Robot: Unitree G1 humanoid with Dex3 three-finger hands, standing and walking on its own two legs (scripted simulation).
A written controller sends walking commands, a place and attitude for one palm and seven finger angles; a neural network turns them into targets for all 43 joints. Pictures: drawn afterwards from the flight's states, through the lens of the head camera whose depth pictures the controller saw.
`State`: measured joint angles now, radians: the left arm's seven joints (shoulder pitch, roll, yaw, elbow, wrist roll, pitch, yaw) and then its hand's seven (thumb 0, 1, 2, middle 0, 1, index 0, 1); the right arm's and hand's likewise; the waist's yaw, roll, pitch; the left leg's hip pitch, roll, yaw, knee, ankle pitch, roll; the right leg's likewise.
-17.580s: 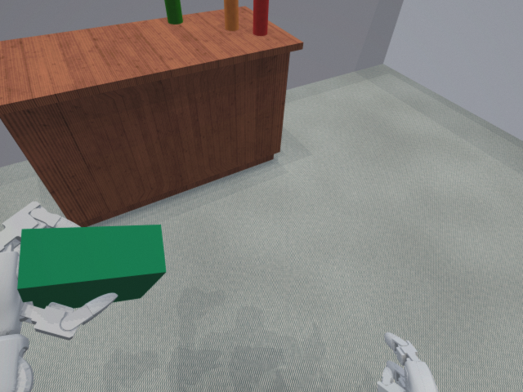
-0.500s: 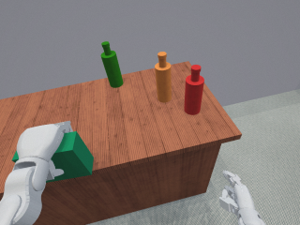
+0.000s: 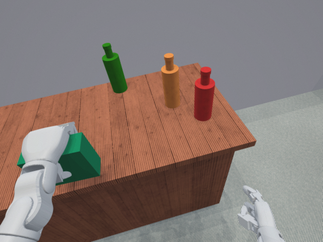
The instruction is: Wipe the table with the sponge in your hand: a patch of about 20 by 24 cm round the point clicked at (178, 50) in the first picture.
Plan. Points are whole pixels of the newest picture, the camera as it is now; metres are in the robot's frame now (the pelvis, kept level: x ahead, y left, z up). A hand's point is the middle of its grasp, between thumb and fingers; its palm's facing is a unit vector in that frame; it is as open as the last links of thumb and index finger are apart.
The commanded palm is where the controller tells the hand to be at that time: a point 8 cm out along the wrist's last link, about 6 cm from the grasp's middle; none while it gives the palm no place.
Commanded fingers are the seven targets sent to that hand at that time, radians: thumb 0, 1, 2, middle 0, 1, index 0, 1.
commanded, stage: move the sponge above the wiping area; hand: left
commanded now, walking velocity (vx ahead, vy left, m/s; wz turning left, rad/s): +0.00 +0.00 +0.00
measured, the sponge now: (68, 165) +0.25 +0.30 +0.06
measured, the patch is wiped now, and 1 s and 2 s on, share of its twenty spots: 0.00 0.00 0.00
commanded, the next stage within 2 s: none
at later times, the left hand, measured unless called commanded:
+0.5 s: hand (54, 154) +0.26 +0.32 +0.10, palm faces +0.08 -0.03 -1.00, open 9.9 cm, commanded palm +0.23 +0.31 +0.15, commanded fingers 0.00 0.10 1.30 -1.20 -1.60 -1.20 -1.60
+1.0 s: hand (60, 149) +0.28 +0.33 +0.08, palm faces +0.06 -0.04 -1.00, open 9.9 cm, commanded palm +0.26 +0.31 +0.14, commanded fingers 0.00 0.10 1.30 -1.20 -1.60 -1.20 -1.60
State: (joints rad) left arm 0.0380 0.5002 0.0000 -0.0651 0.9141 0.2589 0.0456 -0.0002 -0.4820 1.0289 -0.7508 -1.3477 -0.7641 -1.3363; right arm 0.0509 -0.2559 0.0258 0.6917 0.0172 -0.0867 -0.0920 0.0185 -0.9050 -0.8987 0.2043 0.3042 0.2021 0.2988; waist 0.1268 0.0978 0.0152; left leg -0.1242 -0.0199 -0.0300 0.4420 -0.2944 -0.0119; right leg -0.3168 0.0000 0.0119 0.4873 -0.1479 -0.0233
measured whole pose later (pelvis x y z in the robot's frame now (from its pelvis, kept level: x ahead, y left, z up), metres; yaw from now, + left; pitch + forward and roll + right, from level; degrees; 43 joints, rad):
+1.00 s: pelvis +0.03 +0.02 +0.00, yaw +1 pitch +2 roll +0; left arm 0.03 0.45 -0.01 -0.01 0.95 0.30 0.10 0.00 -0.48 1.03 -0.75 -1.35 -0.76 -1.34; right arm 0.06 -0.25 0.01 0.70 0.02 -0.05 -0.06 0.02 -0.91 -0.90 0.20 0.30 0.20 0.30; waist 0.13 0.09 -0.02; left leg -0.15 -0.03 -0.04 0.43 -0.32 0.02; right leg -0.32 -0.01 0.01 0.44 -0.16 0.01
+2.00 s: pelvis +0.02 +0.02 +0.00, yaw +1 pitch +2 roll +0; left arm 0.02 0.46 -0.04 0.05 0.92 0.38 0.01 0.00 -0.48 1.03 -0.74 -1.35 -0.76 -1.34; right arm 0.06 -0.28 0.02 0.68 0.04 -0.05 -0.07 0.02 -0.91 -0.90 0.20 0.30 0.20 0.30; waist 0.11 0.10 0.00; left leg -0.15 -0.04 -0.04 0.42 -0.31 0.02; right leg -0.33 -0.02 0.01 0.45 -0.16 0.01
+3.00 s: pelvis +0.03 +0.03 +0.00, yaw +1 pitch +2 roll +0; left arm 0.06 0.43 -0.09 -0.02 0.95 0.24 0.00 0.00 -0.48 1.03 -0.75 -1.35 -0.76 -1.34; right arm 0.06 -0.27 0.02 0.67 0.01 -0.06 -0.07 0.02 -0.91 -0.90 0.20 0.30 0.20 0.30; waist 0.12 0.09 -0.01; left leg -0.13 -0.04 -0.04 0.41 -0.31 0.02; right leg -0.31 -0.02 0.01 0.43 -0.16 0.01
